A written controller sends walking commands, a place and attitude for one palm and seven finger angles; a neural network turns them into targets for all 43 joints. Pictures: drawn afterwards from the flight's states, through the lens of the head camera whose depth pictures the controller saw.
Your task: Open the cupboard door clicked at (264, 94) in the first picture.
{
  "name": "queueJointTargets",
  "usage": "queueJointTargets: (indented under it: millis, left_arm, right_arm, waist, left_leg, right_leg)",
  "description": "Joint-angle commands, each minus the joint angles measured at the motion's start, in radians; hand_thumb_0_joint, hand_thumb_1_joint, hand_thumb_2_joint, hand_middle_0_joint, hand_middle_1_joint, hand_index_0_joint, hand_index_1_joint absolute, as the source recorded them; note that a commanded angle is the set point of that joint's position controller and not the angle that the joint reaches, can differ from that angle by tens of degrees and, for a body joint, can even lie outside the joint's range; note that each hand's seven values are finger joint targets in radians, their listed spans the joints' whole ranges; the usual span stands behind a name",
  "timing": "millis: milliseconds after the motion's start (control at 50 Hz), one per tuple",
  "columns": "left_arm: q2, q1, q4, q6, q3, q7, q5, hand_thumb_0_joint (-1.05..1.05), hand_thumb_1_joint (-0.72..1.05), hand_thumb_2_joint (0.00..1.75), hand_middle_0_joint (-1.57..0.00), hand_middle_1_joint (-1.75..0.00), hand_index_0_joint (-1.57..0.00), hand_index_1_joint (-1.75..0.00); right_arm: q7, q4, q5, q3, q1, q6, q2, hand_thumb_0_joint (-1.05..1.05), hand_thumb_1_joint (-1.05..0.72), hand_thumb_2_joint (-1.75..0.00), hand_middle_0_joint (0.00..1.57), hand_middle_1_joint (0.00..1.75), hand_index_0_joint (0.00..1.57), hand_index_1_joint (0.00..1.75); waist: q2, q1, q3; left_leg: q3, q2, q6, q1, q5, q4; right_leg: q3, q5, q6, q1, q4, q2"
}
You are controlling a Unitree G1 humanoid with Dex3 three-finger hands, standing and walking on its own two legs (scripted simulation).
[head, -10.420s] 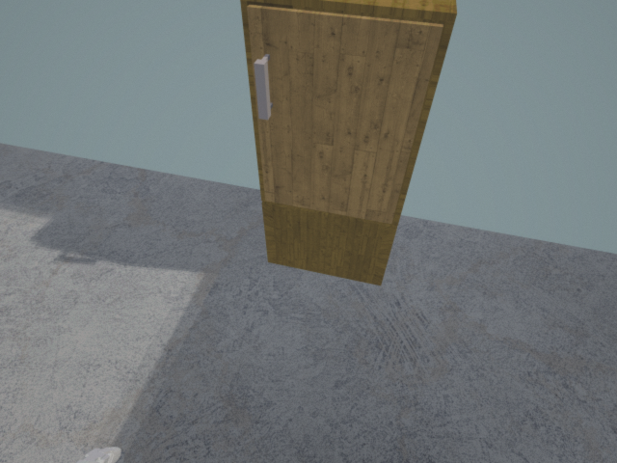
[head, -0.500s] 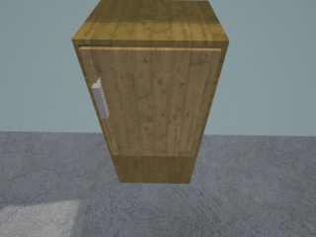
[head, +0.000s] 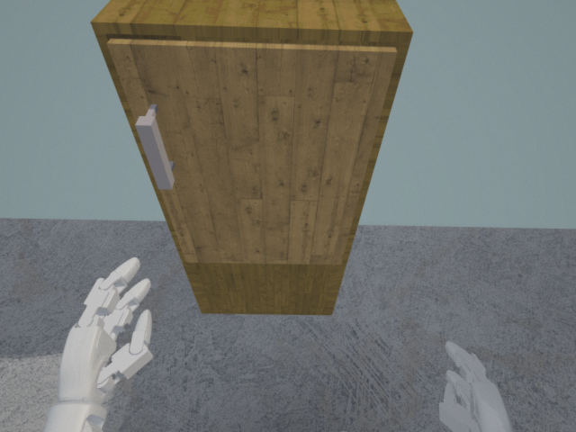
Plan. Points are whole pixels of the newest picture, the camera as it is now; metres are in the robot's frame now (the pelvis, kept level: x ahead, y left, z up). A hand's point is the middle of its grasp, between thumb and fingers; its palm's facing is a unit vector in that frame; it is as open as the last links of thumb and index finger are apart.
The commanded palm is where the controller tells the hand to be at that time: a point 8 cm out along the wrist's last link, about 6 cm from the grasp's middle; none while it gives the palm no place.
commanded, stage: raise the hand with hooked fingers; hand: left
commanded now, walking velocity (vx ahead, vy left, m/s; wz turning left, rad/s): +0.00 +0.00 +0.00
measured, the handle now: (159, 147) +0.56 +0.26 +0.07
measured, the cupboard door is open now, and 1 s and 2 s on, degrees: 0 0 0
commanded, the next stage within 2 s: move the hooked fingers beside the handle in 1.82 s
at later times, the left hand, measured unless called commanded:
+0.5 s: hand (120, 347) +0.22 +0.23 +0.03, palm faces +0.02 -1.00 -0.05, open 10.7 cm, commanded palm +0.18 +0.28 +0.03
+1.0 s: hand (82, 305) +0.26 +0.27 +0.06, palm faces +0.06 -1.00 -0.05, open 13.5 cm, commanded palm +0.23 +0.32 +0.07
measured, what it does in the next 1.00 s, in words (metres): stands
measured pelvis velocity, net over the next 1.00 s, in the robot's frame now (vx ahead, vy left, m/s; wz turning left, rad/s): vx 0.00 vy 0.02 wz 0.02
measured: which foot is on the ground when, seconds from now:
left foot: down 0.00-1.00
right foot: down 0.00-1.00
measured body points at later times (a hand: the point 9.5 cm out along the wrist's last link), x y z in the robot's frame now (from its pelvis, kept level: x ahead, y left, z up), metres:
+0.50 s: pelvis -0.01 -0.01 -0.03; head +0.05 -0.01 +0.42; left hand +0.22 +0.28 +0.03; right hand +0.15 -0.23 -0.12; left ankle +0.00 +0.12 -0.70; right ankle +0.03 -0.10 -0.70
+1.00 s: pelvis +0.00 +0.02 +0.00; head +0.05 +0.03 +0.44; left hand +0.25 +0.33 +0.07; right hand +0.19 -0.22 -0.07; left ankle +0.00 +0.12 -0.70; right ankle +0.03 -0.10 -0.70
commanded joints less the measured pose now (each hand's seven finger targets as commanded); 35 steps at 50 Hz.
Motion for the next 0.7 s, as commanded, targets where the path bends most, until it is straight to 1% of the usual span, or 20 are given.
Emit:
queueJointTargets:
  millis: [0, 40, 60, 80, 140, 160, 180, 200, 260, 280, 340, 360, 400, 460, 500, 520, 540, 560, 580, 680]
  left_arm:
    - [0.153, 0.209, -0.062, -0.11, 0.149, -0.2, -0.08, 0.0, 0.55, 0.75, -0.22, -0.53, -0.22, -0.53]
    - [0.171, 0.096, -0.181, -0.038, 0.161, -0.201, -0.118, 0.0, 0.5, 0.73, -0.23, -0.55, -0.23, -0.55]
    - [0.209, 0.024, -0.261, -0.024, 0.186, -0.19, -0.13, 0.0, 0.48, 0.72, -0.23, -0.57, -0.23, -0.57]
    - [0.218, 0.004, -0.329, -0.018, 0.196, -0.173, -0.125, 0.0, 0.46, 0.71, -0.23, -0.58, -0.23, -0.58]
    - [0.217, -0.073, -0.469, -0.04, 0.174, -0.135, -0.096, 0.0, 0.39, 0.68, -0.24, -0.63, -0.24, -0.63]
    - [0.23, -0.124, -0.484, -0.044, 0.16, -0.14, -0.093, 0.0, 0.36, 0.67, -0.24, -0.64, -0.24, -0.64]
    - [0.22, -0.123, -0.459, -0.041, 0.147, -0.147, -0.082, 0.0, 0.34, 0.66, -0.24, -0.66, -0.24, -0.66]
    - [0.208, -0.13, -0.427, -0.033, 0.126, -0.16, -0.083, 0.0, 0.32, 0.65, -0.24, -0.68, -0.24, -0.68]
    - [0.254, -0.162, -0.314, 0.026, 0.152, -0.212, -0.103, 0.0, 0.25, 0.62, -0.25, -0.72, -0.25, -0.72]
    - [0.269, -0.148, -0.307, 0.051, 0.173, -0.227, -0.109, 0.0, 0.22, 0.61, -0.25, -0.74, -0.25, -0.74]
    - [0.294, -0.095, -0.25, 0.139, 0.224, -0.233, -0.134, 0.0, 0.15, 0.58, -0.25, -0.78, -0.25, -0.78]
    - [0.304, -0.09, -0.218, 0.16, 0.246, -0.232, -0.149, 0.0, 0.13, 0.57, -0.25, -0.8, -0.25, -0.8]
    - [0.307, -0.069, -0.241, 0.166, 0.269, -0.213, -0.155, 0.0, 0.08, 0.55, -0.26, -0.82, -0.26, -0.82]
    - [0.288, -0.084, -0.209, 0.15, 0.266, -0.179, -0.156, 0.0, 0.01, 0.52, -0.26, -0.87, -0.26, -0.87]
    - [0.29, -0.09, -0.2, 0.125, 0.265, -0.17, -0.146, 0.0, -0.03, 0.5, -0.27, -0.9, -0.27, -0.9]
    - [0.292, -0.102, -0.204, 0.115, 0.257, -0.167, -0.137, 0.0, -0.06, 0.49, -0.27, -0.92, -0.27, -0.92]
    - [0.289, -0.122, -0.204, 0.106, 0.246, -0.168, -0.136, 0.0, -0.08, 0.48, -0.27, -0.93, -0.27, -0.93]
    - [0.311, -0.143, -0.199, 0.1, 0.257, -0.172, -0.136, 0.0, -0.1, 0.47, -0.27, -0.94, -0.27, -0.94]
    - [0.306, -0.151, -0.204, 0.095, 0.247, -0.179, -0.133, 0.0, -0.13, 0.46, -0.27, -0.96, -0.27, -0.96]
    - [0.34, -0.232, -0.22, 0.091, 0.256, -0.182, -0.132, 0.0, -0.24, 0.41, -0.28, -1.03, -0.28, -1.03]
  right_arm:
    - [0.008, -0.268, 0.016, -0.054, -0.1, -0.027, -0.13, 0.0, -0.9, -0.9, 0.2, 0.3, 0.2, 0.3]
    - [-0.012, -0.317, 0.026, -0.044, -0.095, -0.008, -0.126, 0.0, -0.9, -0.9, 0.2, 0.3, 0.2, 0.3]
    - [-0.02, -0.32, 0.025, -0.043, -0.079, -0.001, -0.126, 0.0, -0.9, -0.9, 0.2, 0.3, 0.2, 0.3]
    - [-0.026, -0.318, 0.024, -0.043, -0.048, 0.004, -0.118, 0.0, -0.9, -0.9, 0.2, 0.3, 0.2, 0.3]
    - [-0.04, -0.277, 0.019, -0.032, -0.002, 0.013, -0.098, 0.0, -0.9, -0.9, 0.2, 0.3, 0.2, 0.3]
    - [-0.046, -0.26, 0.013, -0.023, 0.005, 0.014, -0.105, 0.0, -0.9, -0.9, 0.2, 0.3, 0.2, 0.3]
    - [-0.049, -0.241, 0.015, -0.021, 0.002, 0.014, -0.104, 0.0, -0.9, -0.9, 0.2, 0.3, 0.2, 0.3]
    - [-0.052, -0.228, 0.018, -0.016, 0.002, 0.01, -0.106, 0.0, -0.9, -0.9, 0.2, 0.3, 0.2, 0.3]
    - [-0.066, -0.208, 0.027, -0.001, -0.011, 0.0, -0.124, 0.0, -0.9, -0.9, 0.2, 0.3, 0.2, 0.3]
    - [-0.067, -0.21, 0.032, 0.001, -0.014, -0.002, -0.124, 0.0, -0.9, -0.9, 0.2, 0.3, 0.2, 0.3]
    - [-0.07, -0.229, 0.039, 0.007, -0.025, 0.002, -0.12, 0.0, -0.9, -0.9, 0.2, 0.3, 0.2, 0.3]
    - [-0.071, -0.232, 0.037, 0.012, -0.036, 0.003, -0.116, 0.0, -0.9, -0.9, 0.2, 0.3, 0.2, 0.3]
    - [-0.066, -0.235, 0.034, 0.013, -0.024, 0.0, -0.108, 0.0, -0.9, -0.9, 0.2, 0.3, 0.2, 0.3]
    - [-0.06, -0.232, 0.027, 0.014, -0.025, -0.004, -0.109, 0.0, -0.9, -0.9, 0.2, 0.3, 0.2, 0.3]
    - [-0.057, -0.228, 0.027, 0.011, -0.002, -0.006, -0.117, 0.0, -0.9, -0.9, 0.2, 0.3, 0.2, 0.3]
    - [-0.056, -0.227, 0.028, 0.011, 0.004, -0.008, -0.124, 0.0, -0.9, -0.9, 0.2, 0.3, 0.2, 0.3]
    - [-0.057, -0.227, 0.028, 0.011, 0.011, -0.012, -0.127, 0.0, -0.9, -0.9, 0.2, 0.3, 0.2, 0.3]
    - [-0.059, -0.226, 0.029, 0.01, 0.014, -0.011, -0.134, 0.0, -0.9, -0.9, 0.2, 0.3, 0.2, 0.3]
    - [-0.059, -0.229, 0.031, 0.012, 0.02, -0.012, -0.137, 0.0, -0.9, -0.9, 0.2, 0.3, 0.2, 0.3]
    - [-0.068, -0.225, 0.033, 0.015, 0.041, -0.014, -0.152, 0.0, -0.9, -0.9, 0.2, 0.3, 0.2, 0.3]
  waist:
    - [-0.049, 0.1, -0.143]
    - [0.009, 0.081, -0.184]
    - [0.036, 0.07, -0.196]
    - [0.059, 0.055, -0.234]
    - [0.102, 0.007, -0.262]
    - [0.095, -0.018, -0.238]
    - [0.109, -0.02, -0.227]
    - [0.109, -0.038, -0.202]
    - [0.099, -0.031, -0.177]
    - [0.109, -0.015, -0.214]
    - [0.048, 0.019, -0.244]
    - [0.041, 0.035, -0.237]
    - [0.037, 0.046, -0.263]
    - [-0.007, 0.043, -0.197]
    - [0.0, 0.038, -0.191]
    - [0.026, 0.035, -0.183]
    - [0.012, 0.025, -0.172]
    - [0.012, 0.028, -0.169]
    - [0.052, 0.029, -0.17]
    - [0.081, 0.023, -0.178]
  left_leg:
    - [-0.011, -0.069, -0.002, -0.239, 0.133, 0.086]
    - [-0.014, -0.069, 0.006, -0.252, 0.107, 0.109]
    - [-0.023, -0.06, 0.006, -0.257, 0.108, 0.139]
    - [-0.033, -0.048, 0.012, -0.232, 0.135, 0.15]
    - [-0.054, -0.021, 0.02, -0.201, 0.204, 0.185]
    - [-0.069, -0.013, 0.022, -0.203, 0.216, 0.2]
    - [-0.069, -0.01, 0.023, -0.203, 0.212, 0.199]
    - [-0.071, -0.008, 0.025, -0.208, 0.193, 0.199]
    - [-0.085, -0.008, 0.026, -0.224, 0.161, 0.184]
    - [-0.081, -0.011, 0.025, -0.219, 0.159, 0.17]
    - [-0.079, -0.018, 0.024, -0.21, 0.162, 0.117]
    - [-0.085, -0.018, 0.023, -0.21, 0.179, 0.105]
    - [-0.081, -0.02, 0.02, -0.189, 0.202, 0.077]
    - [-0.086, -0.02, 0.018, -0.188, 0.191, 0.045]
    - [-0.08, -0.023, 0.017, -0.177, 0.178, 0.026]
    - [-0.079, -0.023, 0.018, -0.168, 0.165, 0.015]
    - [-0.077, -0.023, 0.02, -0.161, 0.157, 0.012]
    - [-0.079, -0.022, 0.019, -0.151, 0.165, 0.007]
    - [-0.075, -0.024, 0.019, -0.136, 0.16, -0.005]
    - [-0.084, -0.021, 0.019, -0.064, 0.172, -0.049]
  right_leg:
    - [0.108, 0.056, -0.008, 0.067, 0.006, 0.012]
    - [0.131, -0.008, 0.003, 0.052, -0.004, 0.014]
    - [0.165, -0.026, 0.006, 0.045, -0.006, 0.014]
    - [0.163, 0.015, 0.01, 0.054, -0.004, 0.018]
    - [0.163, 0.178, 0.019, 0.069, 0.011, 0.022]
    - [0.152, 0.202, 0.014, 0.041, 0.031, 0.034]
    - [0.142, 0.189, 0.012, 0.024, 0.028, 0.037]
    - [0.134, 0.156, 0.014, 0.004, 0.017, 0.039]
    - [0.128, 0.073, 0.01, 0.004, -0.008, 0.048]
    - [0.133, 0.063, 0.014, 0.035, -0.022, 0.038]
    - [0.132, 0.025, 0.027, 0.111, -0.068, 0.027]
    - [0.127, 0.04, 0.021, 0.132, -0.067, 0.031]
    - [0.119, 0.081, 0.027, 0.165, -0.073, 0.023]
    - [0.092, 0.055, 0.023, 0.137, -0.08, 0.034]
    - [0.089, 0.036, 0.024, 0.129, -0.089, 0.031]
    - [0.081, 0.014, 0.021, 0.113, -0.09, 0.032]
    - [0.083, 0.004, 0.024, 0.104, -0.099, 0.031]
    - [0.078, 0.01, 0.016, 0.113, -0.093, 0.036]
    - [0.076, 0.012, 0.015, 0.108, -0.097, 0.035]
    - [0.037, 0.06, 0.009, 0.111, -0.091, 0.048]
